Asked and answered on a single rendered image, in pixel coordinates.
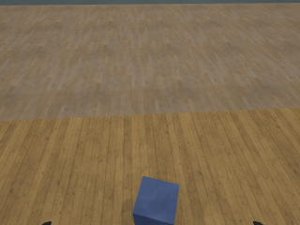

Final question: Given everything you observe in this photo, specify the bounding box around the carton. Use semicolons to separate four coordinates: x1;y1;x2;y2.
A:
132;176;180;225

